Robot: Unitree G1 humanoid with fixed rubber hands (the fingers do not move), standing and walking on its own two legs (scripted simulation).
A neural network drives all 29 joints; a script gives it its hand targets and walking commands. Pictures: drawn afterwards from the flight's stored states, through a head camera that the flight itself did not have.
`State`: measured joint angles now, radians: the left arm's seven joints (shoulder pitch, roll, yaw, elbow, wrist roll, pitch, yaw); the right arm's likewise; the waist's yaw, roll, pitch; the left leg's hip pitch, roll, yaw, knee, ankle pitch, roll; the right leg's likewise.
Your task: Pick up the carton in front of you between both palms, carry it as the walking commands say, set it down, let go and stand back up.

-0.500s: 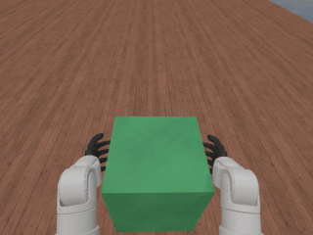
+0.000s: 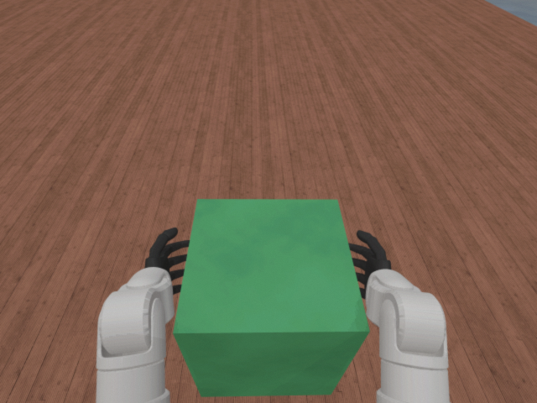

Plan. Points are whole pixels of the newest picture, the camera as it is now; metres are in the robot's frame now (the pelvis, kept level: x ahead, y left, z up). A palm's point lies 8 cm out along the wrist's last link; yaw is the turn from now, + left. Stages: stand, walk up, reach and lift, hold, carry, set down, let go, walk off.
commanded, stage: carry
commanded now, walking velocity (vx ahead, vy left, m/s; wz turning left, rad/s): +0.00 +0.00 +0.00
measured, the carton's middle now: (267, 301) +0.27 +0.00 +0.01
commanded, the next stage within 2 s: hold in 1.14 s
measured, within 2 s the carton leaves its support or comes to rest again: neither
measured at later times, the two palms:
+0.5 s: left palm (163, 311) +0.23 +0.15 +0.05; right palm (377, 313) +0.23 -0.15 +0.05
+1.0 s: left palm (170, 306) +0.25 +0.14 +0.04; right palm (377, 309) +0.24 -0.16 +0.04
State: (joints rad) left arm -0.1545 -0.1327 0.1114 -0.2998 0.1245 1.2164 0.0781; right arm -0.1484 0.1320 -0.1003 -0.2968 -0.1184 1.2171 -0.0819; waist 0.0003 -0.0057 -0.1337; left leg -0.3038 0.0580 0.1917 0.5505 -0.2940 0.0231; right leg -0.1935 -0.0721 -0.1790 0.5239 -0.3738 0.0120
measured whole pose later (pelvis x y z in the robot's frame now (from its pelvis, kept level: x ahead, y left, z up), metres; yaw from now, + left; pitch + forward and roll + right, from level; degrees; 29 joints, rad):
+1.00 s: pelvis -0.04 -0.01 +0.00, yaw +0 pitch +2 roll +0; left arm -0.22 -0.14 0.18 0.17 0.24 0.73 0.01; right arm -0.21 0.14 -0.17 0.17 -0.23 0.74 -0.02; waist 0.00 0.00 -0.10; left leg -0.34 0.07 0.19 0.51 -0.20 0.02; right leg -0.25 -0.05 -0.18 0.52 -0.31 -0.01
